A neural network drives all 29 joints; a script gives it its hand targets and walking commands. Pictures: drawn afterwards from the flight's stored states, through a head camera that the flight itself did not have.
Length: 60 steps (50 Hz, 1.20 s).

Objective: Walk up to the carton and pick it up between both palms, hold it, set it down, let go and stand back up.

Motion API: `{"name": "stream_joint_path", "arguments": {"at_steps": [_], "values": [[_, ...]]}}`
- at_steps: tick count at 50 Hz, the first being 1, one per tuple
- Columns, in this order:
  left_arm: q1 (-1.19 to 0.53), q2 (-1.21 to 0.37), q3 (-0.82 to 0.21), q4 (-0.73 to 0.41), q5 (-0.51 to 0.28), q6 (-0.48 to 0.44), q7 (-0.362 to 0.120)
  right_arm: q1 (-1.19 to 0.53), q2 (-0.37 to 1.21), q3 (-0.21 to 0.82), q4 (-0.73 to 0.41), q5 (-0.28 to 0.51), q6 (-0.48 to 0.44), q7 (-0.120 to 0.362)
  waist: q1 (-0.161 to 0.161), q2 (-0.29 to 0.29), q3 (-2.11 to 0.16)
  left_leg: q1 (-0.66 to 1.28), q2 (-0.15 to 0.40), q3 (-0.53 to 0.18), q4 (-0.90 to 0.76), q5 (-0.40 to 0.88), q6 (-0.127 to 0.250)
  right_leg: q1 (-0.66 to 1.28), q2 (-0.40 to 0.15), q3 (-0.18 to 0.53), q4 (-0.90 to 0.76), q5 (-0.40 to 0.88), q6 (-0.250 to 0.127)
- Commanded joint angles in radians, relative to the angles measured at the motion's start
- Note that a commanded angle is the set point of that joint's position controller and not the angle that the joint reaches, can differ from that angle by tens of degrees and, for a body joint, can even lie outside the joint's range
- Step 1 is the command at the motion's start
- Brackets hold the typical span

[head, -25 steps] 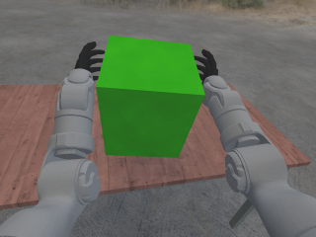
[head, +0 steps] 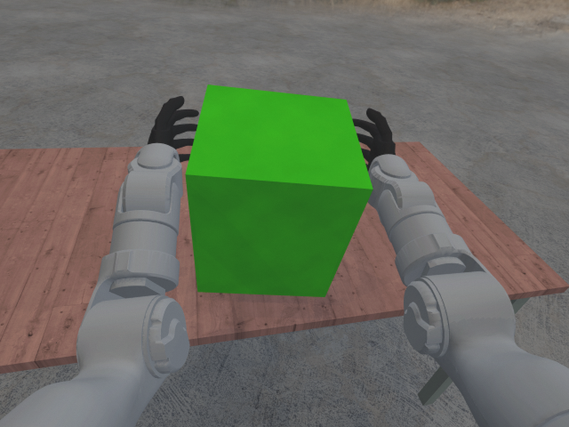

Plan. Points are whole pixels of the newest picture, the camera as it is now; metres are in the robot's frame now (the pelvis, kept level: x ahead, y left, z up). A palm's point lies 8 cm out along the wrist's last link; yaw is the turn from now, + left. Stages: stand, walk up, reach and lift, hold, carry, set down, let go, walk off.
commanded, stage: set down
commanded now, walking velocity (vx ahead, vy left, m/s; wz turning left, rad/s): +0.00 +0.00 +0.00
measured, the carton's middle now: (270, 198) +0.41 -0.01 +0.15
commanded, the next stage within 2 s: none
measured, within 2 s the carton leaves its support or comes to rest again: neither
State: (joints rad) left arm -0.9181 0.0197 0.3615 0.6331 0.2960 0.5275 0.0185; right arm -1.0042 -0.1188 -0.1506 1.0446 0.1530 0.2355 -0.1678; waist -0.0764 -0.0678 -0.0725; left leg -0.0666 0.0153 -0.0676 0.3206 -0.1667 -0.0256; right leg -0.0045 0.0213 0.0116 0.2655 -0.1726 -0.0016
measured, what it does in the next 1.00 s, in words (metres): stands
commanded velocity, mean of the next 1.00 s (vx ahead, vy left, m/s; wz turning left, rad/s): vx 0.00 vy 0.00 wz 0.00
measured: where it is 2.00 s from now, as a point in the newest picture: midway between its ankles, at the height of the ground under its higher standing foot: outside the picture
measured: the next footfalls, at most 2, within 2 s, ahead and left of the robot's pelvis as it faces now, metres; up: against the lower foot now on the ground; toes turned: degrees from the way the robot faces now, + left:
none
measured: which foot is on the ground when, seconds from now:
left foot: down 0.00-1.00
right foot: down 0.00-1.00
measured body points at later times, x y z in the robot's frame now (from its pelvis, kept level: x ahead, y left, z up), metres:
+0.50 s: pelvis +0.01 +0.00 +0.00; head -0.04 +0.03 +0.45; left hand +0.43 +0.13 +0.20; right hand +0.41 -0.17 +0.20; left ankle +0.01 +0.13 -0.75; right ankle -0.01 -0.12 -0.75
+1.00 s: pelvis +0.00 +0.00 +0.00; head -0.04 +0.03 +0.45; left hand +0.41 +0.13 +0.17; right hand +0.40 -0.18 +0.17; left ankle +0.01 +0.13 -0.75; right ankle -0.01 -0.11 -0.75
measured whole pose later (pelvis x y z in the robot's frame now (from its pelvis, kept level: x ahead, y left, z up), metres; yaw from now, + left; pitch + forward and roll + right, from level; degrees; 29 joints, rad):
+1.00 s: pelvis +0.00 +0.00 +0.00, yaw -1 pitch -5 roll +0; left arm -0.79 -0.05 0.38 0.61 0.33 0.41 0.02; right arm -0.85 -0.04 -0.30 0.96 -0.05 0.14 -0.11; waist -0.06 -0.06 -0.02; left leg -0.07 0.02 -0.04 0.30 -0.16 -0.02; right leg -0.03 0.01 0.00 0.29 -0.18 0.00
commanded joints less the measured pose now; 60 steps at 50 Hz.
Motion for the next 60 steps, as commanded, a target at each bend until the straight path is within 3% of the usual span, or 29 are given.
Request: {"name": "stream_joint_path", "arguments": {"at_steps": [1,12,24,35,49,60], "values": [[-0.644,-0.528,-0.293,-0.078,-0.126,-0.071,-0.112,-0.741,0.526,0.148,-0.286,0.031,-0.083,0.14,-0.008,0.074,-0.366,0.191,-0.058,0.072,0.015,0.256,-0.014,0.001,0.044,-0.081,-0.012,0.269,0.068],[-0.599,-0.523,-0.281,-0.065,-0.116,-0.093,-0.107,-0.683,0.536,0.135,-0.27,-0.007,-0.09,0.15,-0.001,0.072,-0.351,0.167,-0.058,0.072,0.008,0.242,-0.011,0.013,0.038,-0.08,0.004,0.317,0.079],[-0.523,-0.537,-0.287,-0.109,-0.103,-0.104,-0.107,-0.621,0.535,0.145,-0.312,-0.032,-0.112,0.162,-0.002,0.069,-0.371,0.205,-0.056,0.072,0.029,0.325,-0.025,0.034,0.049,-0.093,0.022,0.42,0.081],[-0.492,-0.538,-0.295,-0.124,-0.087,-0.119,-0.109,-0.585,0.538,0.13,-0.335,-0.076,-0.137,0.175,0.003,0.071,-0.343,0.182,-0.055,0.083,0.014,0.267,-0.02,0.03,0.044,-0.098,0.022,0.367,0.078],[-0.442,-0.51,-0.229,-0.069,-0.032,-0.165,-0.116,-0.511,0.518,0.017,-0.298,-0.207,-0.192,0.215,0.016,0.051,-0.291,0.151,-0.046,0.113,-0.034,0.152,-0.004,-0.002,0.029,-0.113,0.0,0.23,0.071],[-0.376,-0.526,-0.251,-0.119,-0.018,-0.205,-0.102,-0.436,0.526,0.029,-0.329,-0.256,-0.246,0.233,0.025,0.05,-0.333,0.165,-0.042,0.124,-0.02,0.223,-0.011,0.038,0.026,-0.119,0.021,0.343,0.076]]}}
